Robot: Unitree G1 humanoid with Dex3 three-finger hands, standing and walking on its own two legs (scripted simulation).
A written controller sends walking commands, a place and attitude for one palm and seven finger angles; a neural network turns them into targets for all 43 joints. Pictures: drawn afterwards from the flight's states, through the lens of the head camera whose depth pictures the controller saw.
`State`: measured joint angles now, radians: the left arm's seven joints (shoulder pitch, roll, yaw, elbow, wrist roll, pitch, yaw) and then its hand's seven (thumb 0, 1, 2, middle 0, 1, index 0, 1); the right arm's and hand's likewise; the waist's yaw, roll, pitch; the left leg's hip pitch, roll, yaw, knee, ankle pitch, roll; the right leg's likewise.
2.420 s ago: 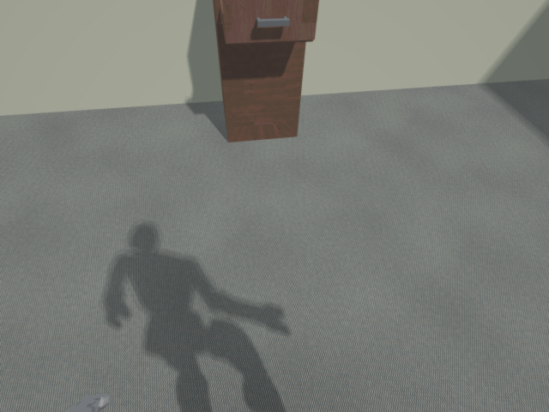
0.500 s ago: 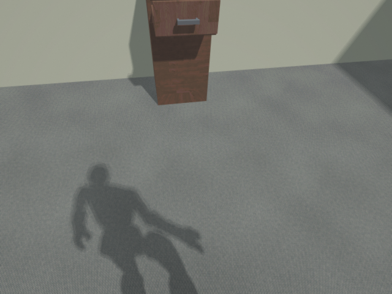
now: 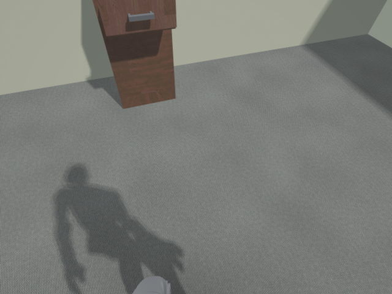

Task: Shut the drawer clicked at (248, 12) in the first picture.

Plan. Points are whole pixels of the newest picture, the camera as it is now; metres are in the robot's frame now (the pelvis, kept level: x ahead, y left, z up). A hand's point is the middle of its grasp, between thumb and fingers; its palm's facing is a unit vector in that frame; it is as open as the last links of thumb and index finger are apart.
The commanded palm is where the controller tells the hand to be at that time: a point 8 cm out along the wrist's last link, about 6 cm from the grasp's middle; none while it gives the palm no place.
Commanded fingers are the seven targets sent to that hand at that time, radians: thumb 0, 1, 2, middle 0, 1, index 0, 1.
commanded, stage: walk to a spot facing it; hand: left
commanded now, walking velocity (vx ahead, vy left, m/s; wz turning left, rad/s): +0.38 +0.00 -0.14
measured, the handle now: (140, 15) +1.28 +0.39 -0.01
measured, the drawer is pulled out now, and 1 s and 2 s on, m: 0.22 0.22 0.22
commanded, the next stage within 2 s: turn to face it in 1.44 s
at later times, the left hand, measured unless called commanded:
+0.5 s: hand (114, 224) +0.30 +0.26 -0.17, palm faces -0.07 -0.99 -0.16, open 7.4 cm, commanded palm none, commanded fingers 0.00 0.90 0.90 -0.20 -0.30 -0.20 -0.30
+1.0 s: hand (168, 153) +0.56 +0.15 -0.17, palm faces -0.18 -0.96 -0.20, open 7.1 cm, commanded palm none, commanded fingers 0.00 0.90 0.90 -0.20 -0.30 -0.20 -0.30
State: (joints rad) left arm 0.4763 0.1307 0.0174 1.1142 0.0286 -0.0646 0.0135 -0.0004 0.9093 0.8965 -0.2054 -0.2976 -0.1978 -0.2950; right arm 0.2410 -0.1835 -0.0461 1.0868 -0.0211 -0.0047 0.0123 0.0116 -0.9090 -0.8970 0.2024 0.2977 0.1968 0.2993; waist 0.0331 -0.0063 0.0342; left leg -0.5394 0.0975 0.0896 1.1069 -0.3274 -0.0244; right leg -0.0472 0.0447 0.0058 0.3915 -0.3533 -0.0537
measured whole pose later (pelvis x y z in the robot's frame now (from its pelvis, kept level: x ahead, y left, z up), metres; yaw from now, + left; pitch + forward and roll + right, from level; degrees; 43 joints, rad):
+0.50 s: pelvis +0.22 +0.08 +0.01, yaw -8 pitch -1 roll -1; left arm 0.23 0.20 0.08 1.02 0.04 0.00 -0.01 0.00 0.92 0.90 -0.20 -0.30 -0.19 -0.29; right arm 0.34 -0.16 -0.05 1.08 -0.01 -0.09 -0.03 -0.02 -0.95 -0.90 0.20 0.30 0.20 0.30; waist 0.01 -0.06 0.00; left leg -0.12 -0.01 0.24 0.38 -0.25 0.09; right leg -0.64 -0.09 0.00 1.18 -0.13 0.00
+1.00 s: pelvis +0.44 -0.01 -0.01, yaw -14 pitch -1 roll -1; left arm 0.19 0.17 0.07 1.04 0.01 -0.08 0.02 -0.03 0.95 0.90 -0.21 -0.30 -0.20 -0.30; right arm 0.44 -0.08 -0.04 1.16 -0.01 -0.02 -0.02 0.01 -0.91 -0.90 0.20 0.30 0.20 0.30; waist -0.04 0.00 0.05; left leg -0.40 0.13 0.08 1.27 -0.36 0.00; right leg -0.25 0.04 -0.18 0.53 -0.26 -0.10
